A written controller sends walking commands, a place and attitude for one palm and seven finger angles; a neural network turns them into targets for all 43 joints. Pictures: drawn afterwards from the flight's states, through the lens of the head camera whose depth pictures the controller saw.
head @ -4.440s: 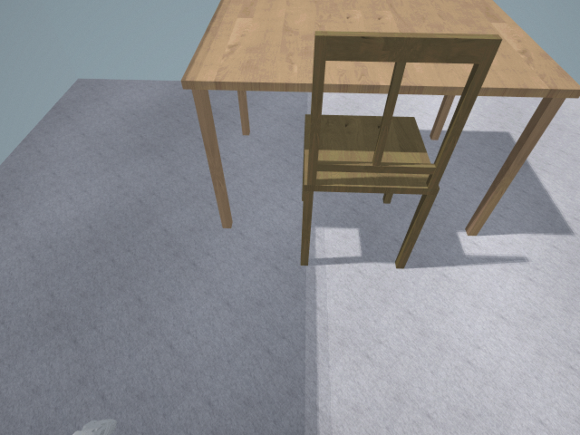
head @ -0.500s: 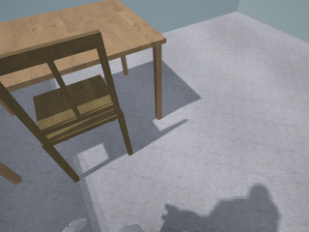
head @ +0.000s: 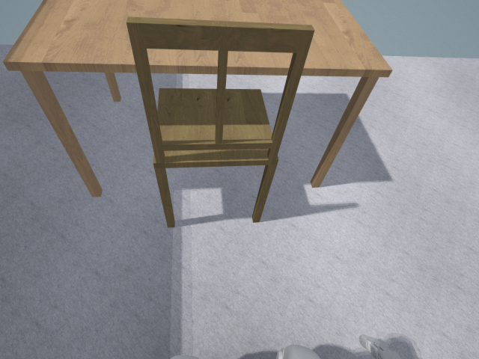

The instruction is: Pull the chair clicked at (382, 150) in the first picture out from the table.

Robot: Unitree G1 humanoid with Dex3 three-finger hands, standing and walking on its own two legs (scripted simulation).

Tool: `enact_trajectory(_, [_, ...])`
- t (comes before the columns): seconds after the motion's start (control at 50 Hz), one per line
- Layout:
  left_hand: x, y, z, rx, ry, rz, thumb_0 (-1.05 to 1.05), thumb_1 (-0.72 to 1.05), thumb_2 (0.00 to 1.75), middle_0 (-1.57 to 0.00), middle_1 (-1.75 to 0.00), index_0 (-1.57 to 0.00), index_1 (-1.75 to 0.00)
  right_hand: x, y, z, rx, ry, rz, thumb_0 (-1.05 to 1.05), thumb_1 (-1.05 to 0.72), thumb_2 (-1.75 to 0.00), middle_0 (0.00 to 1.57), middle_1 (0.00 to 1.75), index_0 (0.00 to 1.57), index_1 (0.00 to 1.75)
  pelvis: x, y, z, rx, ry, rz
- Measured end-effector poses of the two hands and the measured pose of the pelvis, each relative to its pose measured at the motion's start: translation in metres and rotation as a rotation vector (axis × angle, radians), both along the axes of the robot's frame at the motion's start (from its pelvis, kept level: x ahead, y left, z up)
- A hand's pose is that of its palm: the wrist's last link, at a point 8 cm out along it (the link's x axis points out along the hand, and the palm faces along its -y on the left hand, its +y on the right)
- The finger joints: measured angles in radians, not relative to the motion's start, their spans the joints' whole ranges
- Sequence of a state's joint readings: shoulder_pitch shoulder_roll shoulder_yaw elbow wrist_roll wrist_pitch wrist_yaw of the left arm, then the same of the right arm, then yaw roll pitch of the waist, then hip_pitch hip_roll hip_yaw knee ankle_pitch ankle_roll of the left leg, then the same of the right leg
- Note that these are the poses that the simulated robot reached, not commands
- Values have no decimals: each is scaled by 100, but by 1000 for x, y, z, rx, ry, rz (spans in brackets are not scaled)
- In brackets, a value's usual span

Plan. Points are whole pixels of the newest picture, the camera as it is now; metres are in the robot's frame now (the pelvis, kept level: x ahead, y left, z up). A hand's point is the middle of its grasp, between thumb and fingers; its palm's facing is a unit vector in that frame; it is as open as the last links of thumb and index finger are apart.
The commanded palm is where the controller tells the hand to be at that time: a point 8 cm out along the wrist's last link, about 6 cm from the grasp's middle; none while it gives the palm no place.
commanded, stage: turn to face it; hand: left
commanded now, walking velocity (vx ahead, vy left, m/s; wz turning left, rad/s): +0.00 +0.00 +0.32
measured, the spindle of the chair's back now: (220, 102) +0.74 +0.13 -0.06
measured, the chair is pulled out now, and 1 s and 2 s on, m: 0.00 0.00 0.00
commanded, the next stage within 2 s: take the last steps up to it in 0.28 s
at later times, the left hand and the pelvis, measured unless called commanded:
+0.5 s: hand out of the picture +0.04 +0.16 -0.14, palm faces +0.19 -0.95 -0.24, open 7.4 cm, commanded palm none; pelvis -0.01 -0.03 +0.01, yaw +9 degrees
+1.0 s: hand out of the picture +0.03 +0.22 -0.17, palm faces +0.23 -0.96 -0.16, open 7.4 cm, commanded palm none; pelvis +0.07 +0.04 +0.01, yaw +10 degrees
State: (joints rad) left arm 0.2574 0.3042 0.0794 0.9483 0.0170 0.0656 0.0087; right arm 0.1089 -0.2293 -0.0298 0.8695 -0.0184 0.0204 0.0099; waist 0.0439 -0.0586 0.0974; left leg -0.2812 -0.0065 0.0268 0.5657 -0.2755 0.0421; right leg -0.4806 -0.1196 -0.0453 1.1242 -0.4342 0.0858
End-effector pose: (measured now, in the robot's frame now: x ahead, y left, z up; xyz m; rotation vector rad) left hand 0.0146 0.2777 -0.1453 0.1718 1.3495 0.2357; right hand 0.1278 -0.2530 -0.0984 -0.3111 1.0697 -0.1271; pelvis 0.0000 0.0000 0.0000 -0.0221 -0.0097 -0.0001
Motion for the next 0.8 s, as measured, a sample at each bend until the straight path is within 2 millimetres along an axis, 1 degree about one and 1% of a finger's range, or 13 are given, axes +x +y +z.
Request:
enact_trajectory(0.1, [16, -2, 11, -4, -76, 11, 1, 91, 90, -20, -30, -20, -30, -14, 17, -5, 40, 47, 8, 1, -91, -90, 20, 30, 20, 30, 0, 3, 6, 2, 0, 40])
enact_trajectory(0.18, [29, -13, 17, -3, -120, 12, 1, 90, 90, -20, -30, -20, -30, -31, 20, -15, 73, 89, -6, 1, -90, -90, 20, 30, 20, 30, 0, 0, 7, 12, 0, 66])
enact_trajectory(0.28, [43, -35, 24, 9, -173, 5, 1, 90, 90, -20, -30, -20, -30, -54, 9, -33, 107, 150, -31, 1, -90, -90, 20, 30, 20, 30, -1, -13, 3, 29, 1, 89])
enact_trajectory(0.32, [44, -44, 24, 22, -198, 5, 1, 90, 90, -20, -30, -20, -30, -62, 1, -44, 122, 171, -39, 1, -90, -90, 20, 30, 20, 30, -1, -21, -2, 43, 3, 99])
enact_trajectory(0.36, [40, -54, 28, 27, -206, 7, 1, 90, 90, -20, -30, -20, -30, -68, -5, -49, 129, 194, -46, 1, -91, -90, 20, 30, 20, 30, -3, -25, -2, 34, -4, 113])
enact_trajectory(0.48, [10, -69, 35, 11, -188, 68, 1, 90, 90, -20, -30, -21, -30, -76, -17, -44, 122, 242, -21, 1, -91, -90, 20, 30, 20, 30, -6, -30, 8, 47, -15, 159])
enact_trajectory(0.54, [-9, -69, 34, 6, -164, 110, 1, 91, 90, -20, -30, -21, -30, -75, -17, -39, 112, 255, 3, 1, -91, -90, 19, 30, 20, 30, -4, -29, 11, 48, -12, 179])
enact_trajectory(0.58, [-25, -67, 32, -1, -139, 136, 1, 91, 90, -20, -30, -21, -30, -71, -14, -35, 103, 261, 23, 1, -91, -90, 19, 30, 20, 30, -2, -25, 12, 49, -8, 189])
enact_trajectory(0.66, [-63, -60, 25, -31, -53, 193, 1, 91, 90, -20, -30, -21, -30, -51, 2, -28, 84, 247, 70, 1, -91, -90, 19, 30, 20, 30, 3, -12, 13, 43, 2, 200])
enact_trajectory(0.7, [-83, -56, 18, -53, 6, 224, 1, 91, 90, -20, -30, -21, -30, -37, 15, -26, 74, 220, 94, 1, -91, -90, 19, 30, 20, 30, 7, -2, 12, 36, 5, 201])
enact_trajectory(0.74, [-101, -50, 9, -80, 69, 251, 1, 91, 90, -20, -30, -20, -30, -23, 30, -26, 62, 180, 111, 1, -91, -90, 19, 30, 20, 30, 12, 11, 6, 19, 5, 200])
enact_trajectory(0.78, [-113, -43, -2, -104, 134, 258, 1, 90, 90, -20, -30, -20, -30, -15, 43, -28, 53, 143, 109, 1, -91, -90, 19, 30, 20, 30, 17, 21, -1, 15, 4, 195])
enact_trajectory(0.8, [-115, -40, -3, -112, 162, 251, 1, 91, 90, -20, -30, -20, -30, -14, 50, -27, 55, 136, 104, 1, -91, -90, 19, 30, 20, 30, 20, 24, -1, 21, 1, 187])
